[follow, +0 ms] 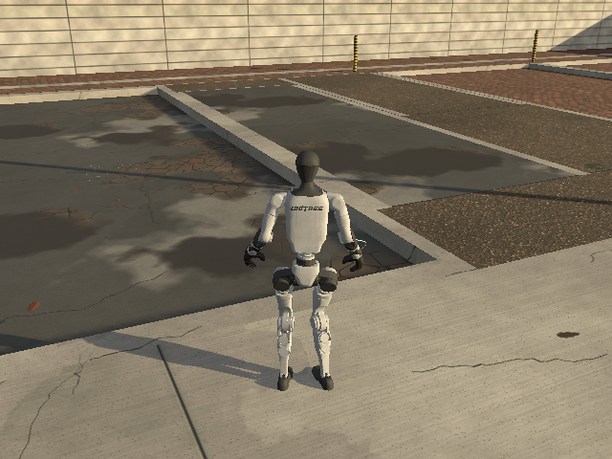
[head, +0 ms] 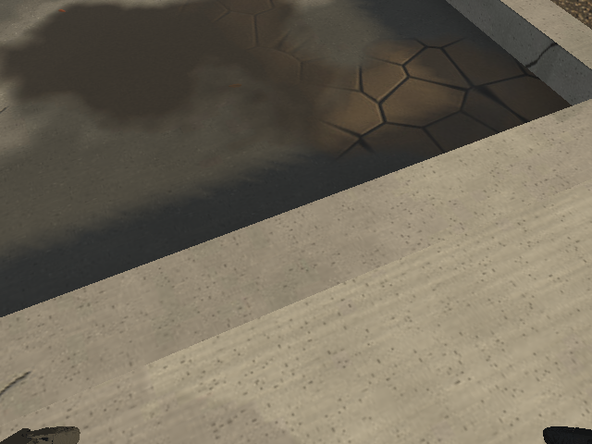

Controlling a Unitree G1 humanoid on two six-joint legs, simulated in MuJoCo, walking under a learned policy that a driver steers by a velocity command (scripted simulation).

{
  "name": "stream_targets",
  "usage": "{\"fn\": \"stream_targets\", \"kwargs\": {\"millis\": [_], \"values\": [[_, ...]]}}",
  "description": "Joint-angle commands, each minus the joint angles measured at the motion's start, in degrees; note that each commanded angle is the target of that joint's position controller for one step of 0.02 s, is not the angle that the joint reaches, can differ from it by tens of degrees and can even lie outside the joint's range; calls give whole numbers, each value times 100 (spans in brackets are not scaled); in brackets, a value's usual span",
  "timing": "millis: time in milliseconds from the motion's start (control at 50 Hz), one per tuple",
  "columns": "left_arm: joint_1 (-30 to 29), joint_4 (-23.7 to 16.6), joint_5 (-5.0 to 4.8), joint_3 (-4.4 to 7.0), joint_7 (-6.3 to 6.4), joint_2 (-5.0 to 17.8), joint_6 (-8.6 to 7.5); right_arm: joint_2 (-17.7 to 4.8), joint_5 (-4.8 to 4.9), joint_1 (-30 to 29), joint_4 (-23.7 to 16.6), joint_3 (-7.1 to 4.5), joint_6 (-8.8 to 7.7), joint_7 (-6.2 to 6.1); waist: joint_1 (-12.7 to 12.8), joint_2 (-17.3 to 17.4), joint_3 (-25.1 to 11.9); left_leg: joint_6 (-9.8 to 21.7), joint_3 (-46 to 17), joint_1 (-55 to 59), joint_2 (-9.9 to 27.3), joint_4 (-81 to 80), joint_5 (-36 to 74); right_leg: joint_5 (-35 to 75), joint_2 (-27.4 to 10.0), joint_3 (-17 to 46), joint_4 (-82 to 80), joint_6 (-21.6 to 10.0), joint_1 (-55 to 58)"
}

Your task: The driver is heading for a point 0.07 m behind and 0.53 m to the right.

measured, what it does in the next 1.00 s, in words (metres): walks ahead, turning right: right foot, then left foot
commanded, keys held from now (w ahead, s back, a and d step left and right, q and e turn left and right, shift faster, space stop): w+e+shift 0.66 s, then e+shift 0.34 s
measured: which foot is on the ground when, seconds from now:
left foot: down 0.00-0.52, up 0.54-0.90, down 0.92-1.00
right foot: up 0.00-0.48, down 0.50-0.92, up 0.94-1.00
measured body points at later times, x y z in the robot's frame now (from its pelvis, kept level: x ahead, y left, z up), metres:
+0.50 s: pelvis +0.18 -0.13 -0.03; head +0.20 -0.15 +0.42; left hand +0.51 -0.02 -0.08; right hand +0.01 -0.38 -0.15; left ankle +0.03 +0.13 -0.72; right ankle +0.22 -0.26 -0.73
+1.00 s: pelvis +0.49 -0.39 -0.02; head +0.52 -0.45 +0.42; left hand +0.77 -0.26 -0.13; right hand +0.44 -0.73 -0.08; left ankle +0.67 -0.46 -0.73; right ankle +0.27 -0.30 -0.62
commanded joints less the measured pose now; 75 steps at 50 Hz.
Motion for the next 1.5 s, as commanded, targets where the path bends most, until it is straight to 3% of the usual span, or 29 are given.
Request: {"fn": "stream_targets", "kwargs": {"millis": [20,60,180,200,280,420,480,500,520,540,560,600,660,760,780,840,900,920,940,960,980,1020,1080,1180,1360,1400,1420,1440,1500], "values": [[354,-547,-36,107,-54,506,-116,-1217,-171,755,-255,-322,-62,9,-29,1839,-814,1209,-3147,2030,2549,-1679,-2536,-1613,-149,-435,1843,-134,-2235],[-6,-489,57,208,-107,1039,-246,-872,-48,255,-473,-260,-179,-112,-54,1353,-101,1107,-2513,1587,2411,-1829,-3014,-544,-974,-944,2733,91,-2830],[-56,-473,21,-10,-212,456,-367,-856,-74,1164,-306,-149,-323,-196,-375,704,38,749,-713,1727,1966,-1890,-2278,444,-1572,-1629,4074,369,-3462],[-464,-527,673,-94,-545,411,-209,-999,-385,1533,-172,-116,-244,-73,-410,54,173,745,-471,1164,2090,-2050,-2365,696,-1282,-1583,3935,309,-3086],[-373,-387,393,-48,-816,473,-116,-1074,-287,1530,-136,-135,-303,8,-288,856,390,582,432,1356,2206,-2230,-1976,1115,-1418,-1641,3339,324,-3101],[-1445,-579,411,-251,-918,261,-191,-1133,-330,2253,288,-134,-237,-72,-608,900,957,525,1799,2364,2442,-2286,-781,25,-1601,-2520,1343,-350,-2705],[-127,-163,355,-178,-682,390,-262,-1414,-267,2201,400,-125,-130,-48,223,851,-8,497,2448,2255,2370,65,5055,-854,-473,-3320,899,-824,-358],[1269,273,339,-35,-587,573,-335,-1560,-158,1980,294,-116,-105,-15,981,662,-807,410,2526,1403,2314,1863,5761,-339,-145,-3142,434,-1000,1611],[2058,612,360,218,-496,1256,-335,-1136,-174,2017,7,20,-145,52,1168,-350,-1407,171,2427,-610,1889,3870,3003,-1390,-812,-1573,-256,-1145,3625],[1817,474,201,383,-422,2070,-284,-573,-281,1442,-682,144,-281,163,767,-1842,-1720,-194,1559,-2764,720,5583,-1666,-3154,-2205,2078,-1767,-1724,4419],[1998,432,249,330,-378,1869,-309,-933,-351,574,-905,125,-345,173,1030,-689,-1488,-129,512,-3384,846,5901,-1211,-2214,-2337,2492,-2149,-1625,4340],[1874,724,355,206,-262,1431,-405,-795,-285,743,-770,221,-419,131,536,0,-395,-2,461,-3140,1273,5187,-673,-161,-2121,1302,-1838,-1487,3035],[1193,629,250,-22,-231,944,-571,-768,-466,1234,-627,259,-159,160,-105,-187,-73,-125,390,-2160,1439,4395,-851,376,-1521,446,-2064,-1539,1449],[1286,841,229,-17,-238,988,-702,-486,-363,112,-1009,407,-78,157,-89,28,528,-321,953,-1812,893,2526,120,4692,-1010,-299,-2005,-1332,654],[1200,640,-250,-56,-63,529,-742,-313,-113,-789,-1345,421,-473,78,204,579,554,-322,584,-1777,574,1438,644,3903,-1042,-32,-1802,-1210,494],[1451,904,-94,115,126,1098,-612,-537,-50,-778,-1330,270,-775,73,253,-83,-178,-138,565,-43,-4,-257,2559,3468,-979,250,-1682,-586,750],[1144,826,-46,124,71,893,-575,-1009,-13,718,-1102,-21,-622,-126,-676,-624,-1060,4,454,2211,66,-210,3013,4099,-544,242,255,75,605],[1008,648,26,-28,30,396,-554,-1079,-100,1703,-916,-33,-530,-166,-1033,-478,-1829,287,-129,3565,913,237,3491,2288,-268,25,1898,375,170],[2162,580,159,-259,-36,-423,-484,-1180,-401,1971,-883,67,-483,-128,-382,1469,-2834,1200,-1959,4964,2998,907,6516,-3026,327,-228,4454,585,-983],[2726,536,-59,-179,-120,394,-419,-1144,-335,1686,-907,23,-409,-38,-125,1988,-3729,1897,-3690,5024,3713,292,4417,-2201,-225,-249,5759,681,-1353],[1996,492,-80,-49,-121,883,-300,-788,-270,898,-1275,53,-302,-117,-218,1249,-3040,1754,-2849,4067,3118,-170,2813,-1494,-720,-639,5519,757,-1368],[1250,298,-78,31,-42,953,-117,-247,-173,262,-1222,231,-143,-207,-56,323,-1311,1420,-1236,2200,2400,-505,2524,-975,-1080,-1228,5100,871,-1582],[1080,42,-75,-72,1,377,-10,-506,-200,-29,-899,95,-179,-187,204,660,-335,1383,-4,462,2100,-1142,2654,-991,-1493,-1519,3716,767,-1085],[667,-60,9,-65,-126,398,2,-951,-130,-294,-628,-102,-129,-193,189,500,-821,1478,726,652,2456,-1385,2204,322,-1834,-1700,2124,517,-492],[703,308,-80,143,-386,645,10,-1258,210,-251,-306,-255,-7,6,491,433,-197,799,1307,743,2496,-1442,-2640,-437,-1493,-2938,185,-329,698],[2414,1052,-133,388,-279,1111,-89,-631,65,-506,-373,-71,3,45,1108,-1196,4,299,2263,-934,1381,2118,-2294,-1172,-1610,-1608,-1045,-1075,2547],[2276,833,-53,400,-304,1723,-346,-298,68,-863,-907,59,-133,54,719,-2104,496,-13,1418,-3735,367,3905,-2643,-2186,-2544,1977,-1993,-2118,3110],[1653,514,380,193,-293,1232,-291,-591,-626,-678,-932,106,0,144,738,-1353,326,-123,742,-4263,697,4322,-2357,-2410,-2940,2430,-2747,-1861,2794],[1229,506,354,62,-246,1027,-423,-947,-446,-341,-703,37,-54,297,247,-528,399,-308,581,-2989,1061,3402,-689,-1586,-2221,956,-2742,-1474,1943]]}}
Next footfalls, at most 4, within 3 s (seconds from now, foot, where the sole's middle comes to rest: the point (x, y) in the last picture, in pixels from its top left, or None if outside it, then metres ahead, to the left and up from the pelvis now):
0.50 right None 0.26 -0.28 -0.77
0.92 left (520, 344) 0.69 -0.49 -0.77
1.40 right None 0.45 -0.56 -0.77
1.78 left None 0.66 -0.94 -0.77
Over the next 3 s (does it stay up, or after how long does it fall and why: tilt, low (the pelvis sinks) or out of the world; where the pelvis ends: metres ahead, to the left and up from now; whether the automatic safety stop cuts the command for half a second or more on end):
stays up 0.24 -1.39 0.00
